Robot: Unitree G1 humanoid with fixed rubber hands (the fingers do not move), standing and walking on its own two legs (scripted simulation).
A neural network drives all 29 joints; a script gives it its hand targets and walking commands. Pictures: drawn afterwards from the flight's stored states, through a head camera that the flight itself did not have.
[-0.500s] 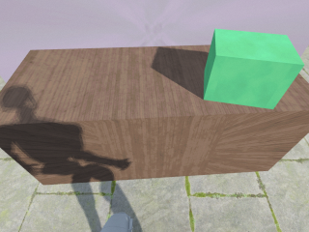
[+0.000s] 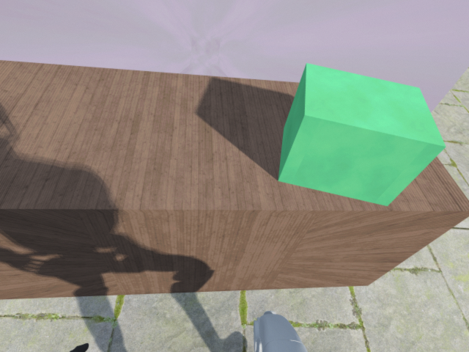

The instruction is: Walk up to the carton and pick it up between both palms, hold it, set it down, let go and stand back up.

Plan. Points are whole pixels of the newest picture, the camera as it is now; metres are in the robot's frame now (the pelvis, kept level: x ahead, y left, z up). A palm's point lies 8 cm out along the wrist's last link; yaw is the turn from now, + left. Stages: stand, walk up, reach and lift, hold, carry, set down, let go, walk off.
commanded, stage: walk up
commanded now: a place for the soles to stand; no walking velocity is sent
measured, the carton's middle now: (347, 135) +0.63 -0.34 -0.01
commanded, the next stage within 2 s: none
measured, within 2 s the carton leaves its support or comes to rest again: neither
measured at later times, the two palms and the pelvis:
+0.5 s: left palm out of the picture +0.13 +0.12 -0.15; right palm (424, 320) +0.19 -0.40 -0.10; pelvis +0.09 -0.15 -0.02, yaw +2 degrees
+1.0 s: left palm (251, 313) +0.21 -0.05 -0.11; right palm out of the picture +0.20 -0.59 -0.13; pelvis +0.14 -0.32 -0.01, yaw +0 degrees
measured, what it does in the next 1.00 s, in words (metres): steps to the right: right foot, then left foot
